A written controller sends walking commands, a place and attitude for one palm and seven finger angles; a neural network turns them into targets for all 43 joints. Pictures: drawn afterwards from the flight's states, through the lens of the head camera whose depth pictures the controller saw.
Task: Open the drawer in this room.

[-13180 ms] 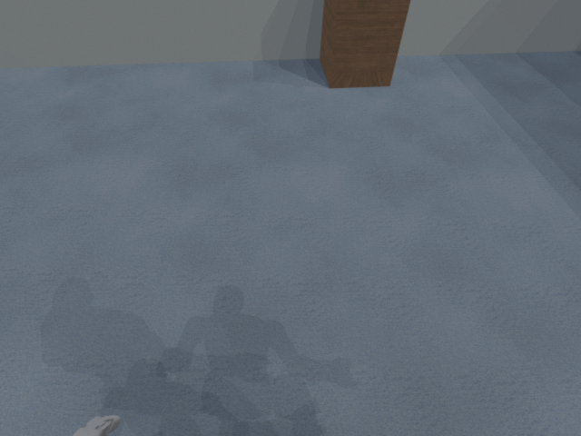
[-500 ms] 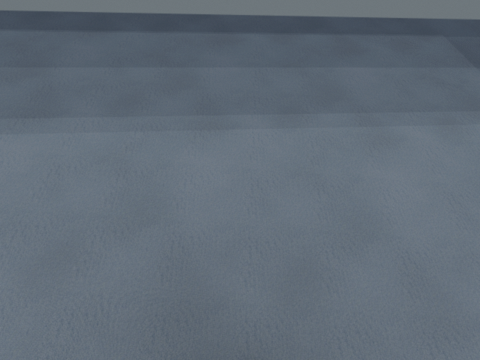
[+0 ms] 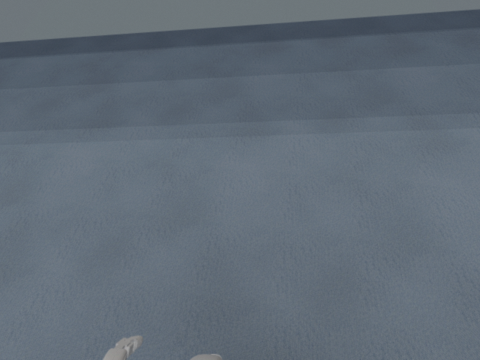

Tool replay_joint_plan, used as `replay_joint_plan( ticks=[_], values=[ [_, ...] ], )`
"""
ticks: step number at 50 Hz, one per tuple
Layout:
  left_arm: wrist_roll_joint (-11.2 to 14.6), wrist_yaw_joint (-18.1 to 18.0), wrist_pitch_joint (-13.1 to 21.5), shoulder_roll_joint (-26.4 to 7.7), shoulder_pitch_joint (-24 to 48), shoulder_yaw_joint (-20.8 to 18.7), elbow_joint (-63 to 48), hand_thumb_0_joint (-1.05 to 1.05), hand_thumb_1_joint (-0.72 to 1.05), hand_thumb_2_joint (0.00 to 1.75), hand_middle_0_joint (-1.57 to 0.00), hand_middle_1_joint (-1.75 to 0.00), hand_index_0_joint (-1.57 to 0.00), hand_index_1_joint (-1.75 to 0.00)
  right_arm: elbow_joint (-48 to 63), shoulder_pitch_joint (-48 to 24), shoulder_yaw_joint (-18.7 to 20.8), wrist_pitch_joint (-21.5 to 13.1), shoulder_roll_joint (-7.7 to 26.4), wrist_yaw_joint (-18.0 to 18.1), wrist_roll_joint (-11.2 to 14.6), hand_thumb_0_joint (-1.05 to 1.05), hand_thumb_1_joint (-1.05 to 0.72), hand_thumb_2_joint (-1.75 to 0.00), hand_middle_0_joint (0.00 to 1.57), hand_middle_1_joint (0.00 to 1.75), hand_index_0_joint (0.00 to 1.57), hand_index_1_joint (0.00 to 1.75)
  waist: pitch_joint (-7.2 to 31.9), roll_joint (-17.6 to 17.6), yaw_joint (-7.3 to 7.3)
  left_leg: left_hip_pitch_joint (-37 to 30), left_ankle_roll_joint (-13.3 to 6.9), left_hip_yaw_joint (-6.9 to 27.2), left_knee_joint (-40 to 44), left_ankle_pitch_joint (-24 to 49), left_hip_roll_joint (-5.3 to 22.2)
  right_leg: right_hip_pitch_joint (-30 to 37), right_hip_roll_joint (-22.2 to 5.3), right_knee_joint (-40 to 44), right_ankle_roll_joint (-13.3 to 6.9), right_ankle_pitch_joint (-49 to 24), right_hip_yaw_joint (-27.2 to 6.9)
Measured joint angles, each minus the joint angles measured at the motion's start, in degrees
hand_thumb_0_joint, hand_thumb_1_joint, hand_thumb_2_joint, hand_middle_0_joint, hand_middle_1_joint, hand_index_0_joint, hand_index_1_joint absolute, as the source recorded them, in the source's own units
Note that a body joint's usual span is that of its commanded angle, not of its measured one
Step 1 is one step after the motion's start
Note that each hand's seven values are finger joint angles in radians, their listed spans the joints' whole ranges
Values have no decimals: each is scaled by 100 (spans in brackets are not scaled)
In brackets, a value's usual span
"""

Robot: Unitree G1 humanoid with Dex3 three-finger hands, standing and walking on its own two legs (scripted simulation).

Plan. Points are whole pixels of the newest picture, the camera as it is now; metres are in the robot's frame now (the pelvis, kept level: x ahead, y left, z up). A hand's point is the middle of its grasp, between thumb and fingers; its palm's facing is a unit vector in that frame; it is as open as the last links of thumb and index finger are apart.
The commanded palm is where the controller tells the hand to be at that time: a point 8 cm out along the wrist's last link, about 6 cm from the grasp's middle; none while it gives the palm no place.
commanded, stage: turn or walk to find it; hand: left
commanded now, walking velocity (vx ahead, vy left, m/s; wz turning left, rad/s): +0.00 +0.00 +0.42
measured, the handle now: out of the picture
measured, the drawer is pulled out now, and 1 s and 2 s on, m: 0.00 0.00 0.00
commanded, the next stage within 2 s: stand and wait in 1.34 s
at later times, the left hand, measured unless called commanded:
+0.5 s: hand out of the picture -0.07 +0.23 -0.19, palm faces +0.29 -0.93 -0.24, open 7.4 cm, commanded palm none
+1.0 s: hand out of the picture -0.02 +0.23 -0.14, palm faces +0.38 -0.88 -0.27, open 7.4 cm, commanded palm none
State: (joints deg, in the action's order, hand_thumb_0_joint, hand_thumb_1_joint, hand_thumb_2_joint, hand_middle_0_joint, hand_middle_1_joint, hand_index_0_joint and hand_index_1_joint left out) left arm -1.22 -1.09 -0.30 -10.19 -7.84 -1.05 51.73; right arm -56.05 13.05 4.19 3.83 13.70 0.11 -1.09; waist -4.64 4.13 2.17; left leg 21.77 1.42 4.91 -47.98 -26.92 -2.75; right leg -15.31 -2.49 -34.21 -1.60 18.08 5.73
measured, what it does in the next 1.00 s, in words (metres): steps on the spot, turning left: left foot, then right foot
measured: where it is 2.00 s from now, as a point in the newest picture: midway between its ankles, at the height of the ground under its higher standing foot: outside the picture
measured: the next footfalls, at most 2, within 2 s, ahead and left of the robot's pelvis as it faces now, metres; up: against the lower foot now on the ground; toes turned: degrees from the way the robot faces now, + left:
left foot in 0.46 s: -0.02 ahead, +0.14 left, +0.00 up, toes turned +18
right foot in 1.00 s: +0.02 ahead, -0.09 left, +0.00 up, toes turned +22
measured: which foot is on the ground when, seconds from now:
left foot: up 0.00-0.44, down 0.46-1.00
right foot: down 0.00-0.46, up 0.48-0.98, down 1.00-1.00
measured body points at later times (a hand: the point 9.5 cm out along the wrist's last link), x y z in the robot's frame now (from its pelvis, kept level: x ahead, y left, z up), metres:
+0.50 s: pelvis -0.03 +0.03 -0.01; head -0.01 +0.06 +0.44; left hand -0.08 +0.28 -0.17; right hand +0.12 -0.20 -0.14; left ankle -0.06 +0.13 -0.73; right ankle +0.00 -0.09 -0.72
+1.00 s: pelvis -0.05 +0.00 +0.00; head -0.02 -0.01 +0.45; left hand -0.04 +0.27 -0.12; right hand +0.06 -0.22 -0.16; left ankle -0.06 +0.13 -0.73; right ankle -0.01 -0.11 -0.73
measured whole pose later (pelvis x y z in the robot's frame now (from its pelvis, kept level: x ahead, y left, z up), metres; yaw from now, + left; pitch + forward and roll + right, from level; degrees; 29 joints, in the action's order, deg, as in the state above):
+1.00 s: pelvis -0.05 +0.00 +0.00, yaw +24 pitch +0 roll +1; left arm -0.6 -1.2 -1.8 -11.4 -6.6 -2.1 52.3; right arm -56.2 15.0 3.5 2.9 11.7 0.1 -1.4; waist -3.4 1.8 2.6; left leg 19.0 -0.2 4.8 -29.6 -10.8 -3.5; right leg -14.4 -1.9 -31.5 3.3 18.3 1.9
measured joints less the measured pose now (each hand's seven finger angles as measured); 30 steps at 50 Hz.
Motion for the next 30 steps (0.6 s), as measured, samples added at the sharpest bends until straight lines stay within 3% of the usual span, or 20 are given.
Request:
replay_joint_plan(
  ticks=[4, 10, 14, 19, 21, 23, 25, 27, 30],
  values=[
    [19, -26, -23, 121, -196, 17, 30, 1, 91, 90, -21, -30, -20, -30, -109, 94, 73, 72, 106, -55, -31, 0, -91, -90, 20, 30, 20, 30, 33, -9, -6, 495, 94, -182, -1653, 280, 118, 247, -112, 329, -74, -108, 209],
    [12, -51, 5, 183, -462, 13, 150, 1, 91, 90, -21, -30, -20, -30, -209, 138, 77, 129, 142, -75, -37, 0, -91, -90, 20, 30, 19, 30, 46, -82, -47, 538, 272, -204, -1984, 679, 426, 419, -184, 568, -102, -212, 551],
    [-25, -56, -12, 118, -595, -23, 246, 1, 92, 90, -21, -30, -21, -30, -241, 35, 45, 153, 105, -71, -33, 0, -91, -90, 20, 30, 19, 30, 15, -184, -139, 328, 308, -319, -1474, 482, 544, 394, -262, 546, -83, -213, 737],
    [-70, -36, -49, -36, -686, -86, 364, 1, 91, 90, -21, -30, -21, -30, -174, -217, -49, 78, 19, -59, 15, 0, -91, -90, 20, 30, 19, 30, -62, -357, -299, -163, 250, -680, -124, 109, 582, 283, -449, 324, 22, -148, 969],
    [-73, -26, -68, -124, -715, -120, 409, 1, 91, 90, -21, -30, -21, -30, -106, -337, -85, 21, -20, -55, 32, 0, -91, -90, 20, 30, 19, 30, -77, -429, -358, -393, 195, -827, 464, 201, 553, 203, -540, 142, 97, -82, 1058],
    [-44, -17, -108, -216, -771, -157, 458, 1, 91, 90, -21, -30, -20, -30, -8, -425, -115, -72, -42, -66, 36, 0, -91, -90, 20, 30, 19, 30, -50, -482, -377, -714, 101, -931, 1280, 750, 514, 73, -640, -171, 204, 47, 1138],
    [-4, -26, -231, -352, -759, -203, 528, 1, 91, 90, -21, -30, -20, -30, 62, -532, -138, -169, -152, -66, 16, 0, -91, -90, 20, 30, 19, 30, -85, -690, -423, -691, -170, -982, 1241, 841, 362, -210, -694, -827, 365, 625, 760],
    [-6, -42, -367, -412, -743, -220, 592, 1, 91, 90, -21, -30, -20, -30, 126, -567, -187, -218, -220, -49, -5, 0, -91, -90, 20, 30, 19, 30, -45, -709, -439, -730, -340, -965, 1300, 821, 341, -539, -519, -1660, 444, 1131, 337],
    [-15, 1, -417, -427, -653, -239, 632, 1, 91, 90, -20, -30, -20, -30, 167, -551, -235, -236, -271, 14, -21, 0, -91, -90, 20, 30, 20, 30, 42, -617, -390, -849, -406, -841, 1682, 1042, 317, -891, -353, -2498, 518, 909, -20]
  ],
)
